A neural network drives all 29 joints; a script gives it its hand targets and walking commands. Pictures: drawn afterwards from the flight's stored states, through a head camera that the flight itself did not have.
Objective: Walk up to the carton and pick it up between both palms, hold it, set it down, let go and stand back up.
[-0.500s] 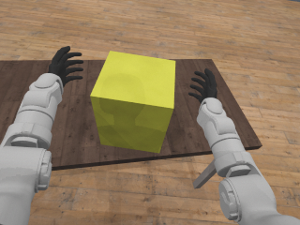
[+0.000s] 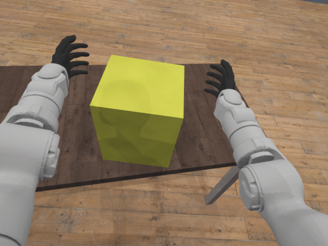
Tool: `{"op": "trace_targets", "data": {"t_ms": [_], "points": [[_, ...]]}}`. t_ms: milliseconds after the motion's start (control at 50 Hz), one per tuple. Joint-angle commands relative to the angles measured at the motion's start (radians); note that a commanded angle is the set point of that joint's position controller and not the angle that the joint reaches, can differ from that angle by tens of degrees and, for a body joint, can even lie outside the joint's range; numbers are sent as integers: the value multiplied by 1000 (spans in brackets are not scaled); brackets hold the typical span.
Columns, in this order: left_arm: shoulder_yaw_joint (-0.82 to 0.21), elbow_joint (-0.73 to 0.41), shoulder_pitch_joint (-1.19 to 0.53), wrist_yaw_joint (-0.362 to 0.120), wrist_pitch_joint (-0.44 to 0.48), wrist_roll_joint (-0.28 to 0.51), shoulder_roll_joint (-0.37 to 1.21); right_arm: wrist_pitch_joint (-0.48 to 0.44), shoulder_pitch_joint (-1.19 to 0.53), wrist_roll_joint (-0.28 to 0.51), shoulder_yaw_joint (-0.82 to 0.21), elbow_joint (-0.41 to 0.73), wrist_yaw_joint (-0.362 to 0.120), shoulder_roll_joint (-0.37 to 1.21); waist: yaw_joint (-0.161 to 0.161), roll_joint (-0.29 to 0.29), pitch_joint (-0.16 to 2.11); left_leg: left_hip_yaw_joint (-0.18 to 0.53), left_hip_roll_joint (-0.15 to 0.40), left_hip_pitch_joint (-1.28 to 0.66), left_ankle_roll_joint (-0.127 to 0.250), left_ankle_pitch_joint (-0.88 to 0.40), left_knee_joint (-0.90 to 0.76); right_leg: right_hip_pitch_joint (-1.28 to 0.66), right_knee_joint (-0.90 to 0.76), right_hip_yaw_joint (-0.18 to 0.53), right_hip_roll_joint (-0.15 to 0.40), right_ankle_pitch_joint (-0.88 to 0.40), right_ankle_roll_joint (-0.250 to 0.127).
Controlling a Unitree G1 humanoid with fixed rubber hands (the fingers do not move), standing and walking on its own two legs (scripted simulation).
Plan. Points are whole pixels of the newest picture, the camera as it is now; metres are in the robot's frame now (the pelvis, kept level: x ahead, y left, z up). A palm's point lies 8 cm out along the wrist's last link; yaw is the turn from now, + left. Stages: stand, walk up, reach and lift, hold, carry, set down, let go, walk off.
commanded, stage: reach and lift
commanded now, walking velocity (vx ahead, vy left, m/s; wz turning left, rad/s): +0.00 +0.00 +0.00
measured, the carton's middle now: (141, 114) +0.48 +0.02 +0.01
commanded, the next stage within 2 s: none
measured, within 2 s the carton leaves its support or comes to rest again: neither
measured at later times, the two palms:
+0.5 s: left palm (74, 103) +0.48 +0.20 +0.06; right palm (207, 118) +0.42 -0.16 +0.06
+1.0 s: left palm (85, 105) +0.48 +0.17 +0.05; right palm (195, 120) +0.43 -0.13 +0.04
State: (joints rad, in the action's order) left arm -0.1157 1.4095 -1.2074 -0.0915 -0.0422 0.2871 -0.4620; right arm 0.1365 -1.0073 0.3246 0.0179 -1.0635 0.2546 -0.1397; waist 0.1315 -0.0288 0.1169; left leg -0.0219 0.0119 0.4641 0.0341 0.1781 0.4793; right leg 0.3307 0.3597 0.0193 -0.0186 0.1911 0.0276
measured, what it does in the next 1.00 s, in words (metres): stands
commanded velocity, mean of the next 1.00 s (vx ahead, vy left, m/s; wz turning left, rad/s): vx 0.00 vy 0.00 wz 0.00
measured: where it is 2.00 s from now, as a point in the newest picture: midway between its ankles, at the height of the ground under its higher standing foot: outside the picture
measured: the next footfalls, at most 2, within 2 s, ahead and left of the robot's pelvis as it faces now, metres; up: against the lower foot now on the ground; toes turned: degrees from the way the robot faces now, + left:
none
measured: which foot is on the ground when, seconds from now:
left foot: down 0.00-1.00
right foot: down 0.00-1.00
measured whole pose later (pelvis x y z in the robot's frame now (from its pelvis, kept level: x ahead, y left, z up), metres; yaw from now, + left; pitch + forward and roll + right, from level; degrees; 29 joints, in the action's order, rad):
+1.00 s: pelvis -0.01 +0.03 -0.03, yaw -1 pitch +23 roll -5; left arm -0.01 1.48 -1.13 -0.01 0.28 0.13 -0.25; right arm -0.26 -0.96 0.10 0.22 -1.27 0.19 -0.03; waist 0.11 0.02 0.23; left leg 0.00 0.01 0.86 0.05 0.24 0.69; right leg 0.69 0.53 0.00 -0.02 0.24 0.06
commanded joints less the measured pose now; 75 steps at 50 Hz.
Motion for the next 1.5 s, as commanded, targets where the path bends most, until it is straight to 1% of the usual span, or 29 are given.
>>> {"op": "trace_targets", "data": {"t_ms": [0, 20, 100, 140, 260, 300, 340, 400, 500, 520, 560, 600, 720, 760, 780, 800, 980, 1000, 1020, 1060, 1120, 1160, 1220, 1280, 1320, 1420, 1440, 1460, 1480], "points": [[22, -68, -377, -7, 122, -9, -110, -99, -387, -38, 19, 102, -10, -87, -10, 145, 491, 10, 20, -417, -74, -329, 28, 31, -1, -72, 9, -279, -32], [22, -64, -372, -6, 141, -4, -104, -114, -382, -44, 13, 106, -12, -74, -12, 134, 494, 9, 18, -404, -71, -325, 31, 35, 0, -74, 10, -272, -30], [34, -106, -400, 8, 207, -12, -104, -178, -376, -88, 54, 112, -18, -64, 0, 174, 578, 10, 21, -379, -85, -323, 63, 84, 29, -81, 9, -252, -27], [35, -88, -393, 13, 226, -10, -102, -200, -373, -110, 74, 120, -18, -66, 8, 167, 612, 14, 21, -365, -85, -321, 82, 101, 44, -88, 7, -260, -22], [22, -96, -419, 32, 273, -14, -71, -269, -381, -153, 133, 121, -14, -74, 36, 229, 756, 21, 21, -346, -109, -333, 148, 185, 96, -96, 2, -263, -25], [24, -104, -411, 34, 287, -25, -58, -290, -366, -152, 128, 102, -20, -80, 31, 246, 799, 24, 21, -372, -119, -406, 175, 206, 114, -101, -2, -299, -29], [30, -63, -397, 37, 293, -44, -47, -304, -361, -150, 143, 29, -23, -98, 34, 271, 779, 31, 25, -373, -131, -407, 193, 252, 122, -103, -4, -272, -32], [51, -19, -357, 37, 299, -75, -30, -328, -332, -133, 120, -42, -28, -94, 19, 265, 742, 36, 27, -371, -130, -443, 202, 265, 134, -98, -3, -278, -35], [57, -47, -351, 48, 343, -86, -5, -380, -332, -91, 83, -62, -56, -75, -1, 281, 772, 42, 30, -393, -144, -521, 224, 328, 140, -101, -9, -265, -45], [55, -61, -353, 53, 351, -90, -3, -391, -326, -84, 80, -66, -63, -82, 0, 301, 787, 48, 33, -416, -149, -545, 230, 343, 143, -105, -15, -256, -46], [67, -66, -360, 60, 360, -91, 0, -403, -340, -81, 77, -65, -73, -97, -16, 290, 794, 50, 40, -432, -151, -571, 239, 365, 144, -109, -21, -252, -45], [59, -65, -365, 64, 363, -88, 10, -410, -355, -80, 82, -68, -77, -102, -15, 289, 776, 49, 42, -426, -154, -572, 238, 390, 141, -114, -26, -233, -45], [74, -50, -358, 74, 364, -90, 43, -416, -365, -128, 125, -69, -76, -99, -1, 229, 780, 49, 44, -399, -148, -512, 236, 389, 147, -117, -32, -213, -38], [64, -48, -364, 73, 360, -97, 75, -419, -381, -145, 137, -70, -72, -86, 4, 228, 780, 50, 46, -396, -149, -500, 233, 395, 139, -118, -33, -199, -40], [65, -63, -368, 72, 363, -102, 92, -420, -372, -154, 138, -58, -72, -64, -2, 216, 792, 48, 45, -396, -144, -488, 226, 381, 137, -115, -33, -201, -37], [66, -62, -363, 73, 362, -105, 102, -421, -374, -163, 147, -47, -72, -56, 8, 212, 792, 55, 48, -393, -145, -491, 222, 378, 136, -115, -32, -202, -40], [172, -91, -374, 98, 344, -238, 140, -429, -379, -288, 270, -78, -45, -6, -9, 215, 759, 35, 45, -402, -150, -478, 198, 344, 114, -112, -34, -201, -35], [193, -85, -360, 99, 339, -259, 153, -427, -374, -301, 275, -77, -43, 15, -27, 205, 749, 21, 40, -393, -143, -477, 190, 320, 109, -103, -29, -205, -35], [197, -103, -380, 98, 339, -277, 169, -423, -380, -312, 289, -85, -42, 36, -22, 219, 742, 19, 41, -389, -141, -465, 183, 311, 106, -103, -25, -204, -36], [234, -117, -381, 92, 340, -315, 200, -424, -361, -349, 301, -62, -53, 90, -40, 217, 737, 1, 36, -386, -137, -464, 171, 280, 98, -99, -19, -203, -38], [267, -147, -382, 83, 347, -368, 253, -439, -361, -415, 359, -29, -65, 143, -25, 229, 730, -1, 36, -415, -142, -487, 164, 261, 84, -109, -17, -203, -44], [292, -151, -389, 65, 347, -416, 338, -443, -362, -474, 385, -8, -87, 246, -35, 233, 719, -6, 37, -435, -139, -499, 153, 239, 68, -108, -14, -202, -47], [374, -114, -371, 22, 350, -533, 507, -458, -356, -651, 480, 4, -140, 415, -29, 227, 686, -6, 44, -478, -139, -503, 121, 211, 37, -125, -9, -188, -47], [461, -50, -343, -48, 355, -658, 742, -461, -376, -818, 523, 21, -232, 689, -63, 219, 629, -27, 36, -499, -126, -513, 93, 144, 23, -137, -3, -190, -47], [486, -29, -300, -60, 362, -701, 814, -461, -368, -863, 523, 26, -275, 753, -94, 233, 618, -24, 45, -531, -124, -547, 71, 112, 11, -143, -7, -190, -46], [489, -57, -295, -55, 352, -719, 820, -448, -314, -917, 525, 12, -292, 772, -67, 193, 564, -13, 56, -523, -121, -552, 29, 70, -19, -142, -12, -175, -36], [484, -59, -301, -56, 350, -712, 821, -447, -306, -924, 526, 11, -289, 777, -51, 169, 557, -12, 57, -520, -118, -555, 28, 64, -18, -143, -14, -184, -32], [492, -56, -299, -59, 348, -709, 818, -446, -311, -927, 510, 16, -288, 794, -60, 156, 548, -20, 54, -507, -112, -535, 20, 58, -22, -141, -13, -178, -27], [491, -53, -300, -64, 346, -706, 821, -444, -304, -934, 514, 12, -285, 802, -46, 137, 544, -29, 48, -487, -109, -520, 17, 39, -20, -139, -13, -194, -23]]}}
